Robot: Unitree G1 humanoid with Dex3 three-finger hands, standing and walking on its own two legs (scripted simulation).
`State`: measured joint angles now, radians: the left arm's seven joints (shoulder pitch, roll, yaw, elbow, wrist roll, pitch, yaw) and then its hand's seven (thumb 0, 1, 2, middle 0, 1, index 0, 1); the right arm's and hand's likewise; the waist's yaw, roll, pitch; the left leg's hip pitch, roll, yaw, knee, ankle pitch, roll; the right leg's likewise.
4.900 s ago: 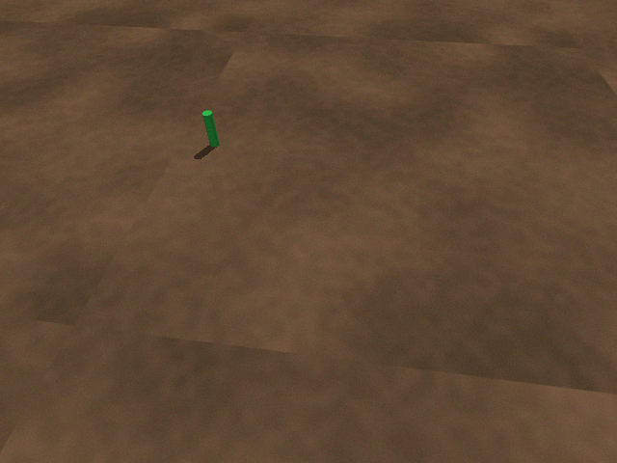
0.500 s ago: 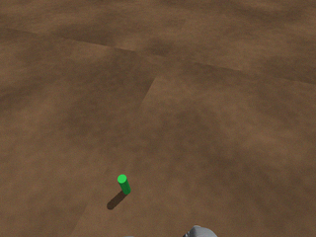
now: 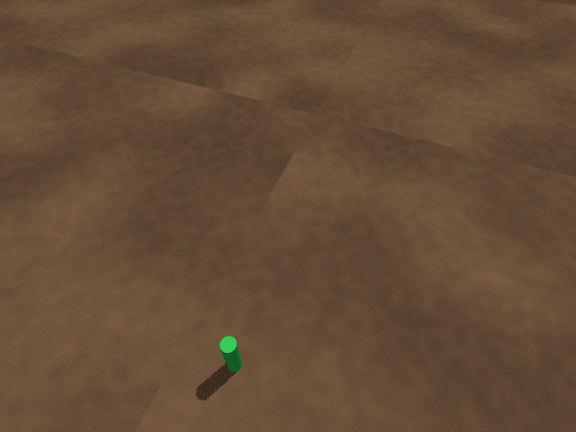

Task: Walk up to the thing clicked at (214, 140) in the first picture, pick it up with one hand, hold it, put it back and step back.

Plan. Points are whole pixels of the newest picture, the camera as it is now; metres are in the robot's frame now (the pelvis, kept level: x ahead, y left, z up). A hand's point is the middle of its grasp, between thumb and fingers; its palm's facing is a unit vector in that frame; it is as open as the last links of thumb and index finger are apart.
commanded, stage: walk up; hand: left
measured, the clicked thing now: (231, 355) +0.41 +0.20 -0.67
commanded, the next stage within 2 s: stand in 1.12 s
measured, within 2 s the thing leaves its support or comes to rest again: neither
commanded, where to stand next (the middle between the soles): +0.04 +0.00 m, yaw +0 degrees
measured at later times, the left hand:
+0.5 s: hand out of the picture +0.11 +0.25 -0.14, palm faces -0.02 -0.94 -0.35, open 7.4 cm
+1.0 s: hand out of the picture +0.12 +0.24 -0.14, palm faces -0.04 -0.94 -0.33, open 7.4 cm
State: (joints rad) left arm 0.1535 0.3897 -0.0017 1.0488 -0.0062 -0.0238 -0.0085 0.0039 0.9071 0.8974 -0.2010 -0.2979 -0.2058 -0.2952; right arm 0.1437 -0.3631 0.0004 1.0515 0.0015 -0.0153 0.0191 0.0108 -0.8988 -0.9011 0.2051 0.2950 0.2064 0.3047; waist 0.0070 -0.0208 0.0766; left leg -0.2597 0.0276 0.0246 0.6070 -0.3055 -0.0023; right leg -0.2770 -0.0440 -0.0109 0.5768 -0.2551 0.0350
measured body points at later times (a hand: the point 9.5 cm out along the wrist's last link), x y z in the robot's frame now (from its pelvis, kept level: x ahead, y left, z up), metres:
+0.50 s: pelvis +0.02 +0.00 +0.02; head +0.02 -0.01 +0.47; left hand +0.11 +0.30 -0.11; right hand +0.12 -0.31 -0.11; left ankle +0.01 +0.12 -0.73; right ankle +0.03 -0.14 -0.73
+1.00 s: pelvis +0.02 -0.01 +0.02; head +0.03 -0.01 +0.47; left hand +0.12 +0.29 -0.11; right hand +0.08 -0.31 -0.12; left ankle +0.01 +0.12 -0.73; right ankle +0.03 -0.14 -0.73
